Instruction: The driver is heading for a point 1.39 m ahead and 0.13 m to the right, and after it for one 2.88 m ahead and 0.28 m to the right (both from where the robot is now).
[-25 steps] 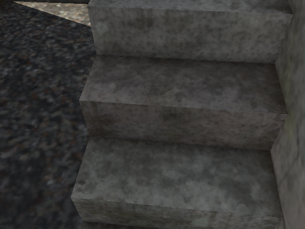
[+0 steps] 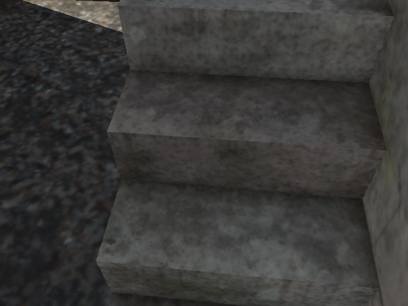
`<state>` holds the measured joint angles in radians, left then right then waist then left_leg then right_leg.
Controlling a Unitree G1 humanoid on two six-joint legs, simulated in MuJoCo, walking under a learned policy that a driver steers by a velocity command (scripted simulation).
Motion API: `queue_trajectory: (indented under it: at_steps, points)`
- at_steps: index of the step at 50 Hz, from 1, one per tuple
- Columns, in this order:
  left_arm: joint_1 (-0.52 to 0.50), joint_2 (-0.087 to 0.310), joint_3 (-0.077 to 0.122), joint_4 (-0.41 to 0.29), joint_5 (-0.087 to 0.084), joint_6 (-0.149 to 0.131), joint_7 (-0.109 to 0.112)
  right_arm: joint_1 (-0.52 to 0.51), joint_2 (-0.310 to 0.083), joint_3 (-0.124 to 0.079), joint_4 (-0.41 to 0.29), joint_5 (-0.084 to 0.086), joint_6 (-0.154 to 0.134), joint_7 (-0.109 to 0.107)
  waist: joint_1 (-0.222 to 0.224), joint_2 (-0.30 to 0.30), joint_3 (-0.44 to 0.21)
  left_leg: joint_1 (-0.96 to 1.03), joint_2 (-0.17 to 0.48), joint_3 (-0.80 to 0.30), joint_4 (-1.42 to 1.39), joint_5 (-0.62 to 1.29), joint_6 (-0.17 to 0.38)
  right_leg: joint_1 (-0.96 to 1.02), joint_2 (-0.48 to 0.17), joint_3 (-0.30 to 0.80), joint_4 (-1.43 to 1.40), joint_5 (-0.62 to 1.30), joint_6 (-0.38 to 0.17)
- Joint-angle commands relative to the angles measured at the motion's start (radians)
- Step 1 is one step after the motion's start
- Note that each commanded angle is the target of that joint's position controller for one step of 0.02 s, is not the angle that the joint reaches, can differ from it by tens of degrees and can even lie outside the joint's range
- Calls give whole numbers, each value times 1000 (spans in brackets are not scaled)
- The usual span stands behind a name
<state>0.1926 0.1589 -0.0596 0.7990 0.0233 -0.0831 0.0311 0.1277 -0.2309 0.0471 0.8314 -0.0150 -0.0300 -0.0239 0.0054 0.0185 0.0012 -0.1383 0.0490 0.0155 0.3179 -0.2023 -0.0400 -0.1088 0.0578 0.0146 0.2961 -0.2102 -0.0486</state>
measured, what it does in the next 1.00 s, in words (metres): stands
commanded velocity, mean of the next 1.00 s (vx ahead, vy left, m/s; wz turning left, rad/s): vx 0.50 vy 0.00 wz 0.00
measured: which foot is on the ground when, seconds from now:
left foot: down 0.00-1.00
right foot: down 0.00-1.00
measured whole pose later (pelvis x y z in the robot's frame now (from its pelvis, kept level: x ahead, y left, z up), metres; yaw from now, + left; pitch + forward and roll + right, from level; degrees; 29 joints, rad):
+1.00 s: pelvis +0.00 +0.00 +0.00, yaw +0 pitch +1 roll +0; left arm 0.18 0.16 -0.06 0.80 0.02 -0.08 0.03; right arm 0.13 -0.23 0.05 0.84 -0.01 -0.03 -0.02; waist 0.00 0.02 0.00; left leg -0.14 0.06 0.02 0.32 -0.20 -0.05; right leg -0.11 0.06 0.02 0.29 -0.21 -0.05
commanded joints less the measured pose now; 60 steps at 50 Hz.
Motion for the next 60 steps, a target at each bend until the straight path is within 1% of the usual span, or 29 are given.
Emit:
queue_trajectory:
  at_steps: [1, 3, 9, 10, 11, 13, 16, 40, 41, 42, 44, 47, 60]
  points:
    - [-15, 76, 16, -62, 0, -14, 2, -32, -97, -21, -61, 1, -13, -2, -2, -22, -67, 43, 84, -58, -8, 258, 30, 3, -138, 102, -33, 258, 1]
    - [-19, 79, 16, -63, 2, -12, 1, -28, -94, -19, -58, 2, -15, 0, -2, -22, -68, 41, 83, -56, -8, 252, 29, 6, -139, 101, -31, 268, 2]
    - [-20, 79, 15, -61, 2, -11, 0, -27, -96, -17, -57, 2, -15, 0, -1, -25, -65, 36, 83, -53, -9, 240, 26, 6, -139, 103, -32, 271, 2]
    - [-28, 92, 21, -68, 5, -8, -3, -30, -91, -18, -54, 10, -14, -2, -5, -23, -81, 35, 79, -43, 10, 217, 33, 16, -138, 106, -31, 278, -1]
    - [-35, 90, 21, -70, 6, -7, -4, -26, -89, -16, -53, 10, -14, -2, -8, -30, -80, 30, 78, -43, 10, 205, 33, 16, -139, 106, -31, 274, -2]
    - [-38, 83, 20, -74, 6, -6, -5, -27, -91, -16, -50, 8, -14, -2, -7, -30, -69, 19, 79, -44, 10, 196, 33, 11, -137, 105, -33, 258, -3]
    - [-35, 83, 21, -76, 5, -6, -5, -28, -91, -16, -49, 8, -14, -2, -6, -28, -60, 12, 80, -45, 12, 202, 33, 9, -136, 105, -34, 259, -3]
    - [-39, 80, 25, -79, 4, -7, -4, -27, -89, -20, -43, 7, -17, -3, -10, -20, -72, 23, 86, -47, 15, 239, 33, 19, -136, 102, -28, 293, -3]
    - [-31, 68, 19, -72, 1, -10, -2, -24, -93, -19, -45, -1, -17, -1, -6, -22, -57, 25, 90, -56, -3, 260, 26, 9, -136, 99, -28, 285, -1]
    - [-23, 70, 19, -69, 0, -12, -1, -27, -96, -21, -46, -1, -17, 0, -3, -15, -57, 29, 90, -56, -2, 272, 25, 9, -136, 100, -29, 287, 0]
    - [-22, 77, 19, -65, 1, -12, 0, -26, -94, -21, -48, 1, -18, 0, -5, -17, -68, 40, 89, -54, -3, 277, 25, 13, -137, 102, -28, 300, 0]
    - [-25, 77, 19, -62, 0, -13, 0, -23, -93, -21, -49, 2, -18, 0, -7, -19, -76, 46, 88, -52, -5, 270, 25, 15, -139, 103, -28, 301, 0]
    - [-20, 76, 16, -49, 0, -14, 0, -20, -94, -21, -50, 2, -16, 0, -6, -23, -67, 45, 88, -47, -13, 243, 22, 6, -139, 108, -35, 284, -2]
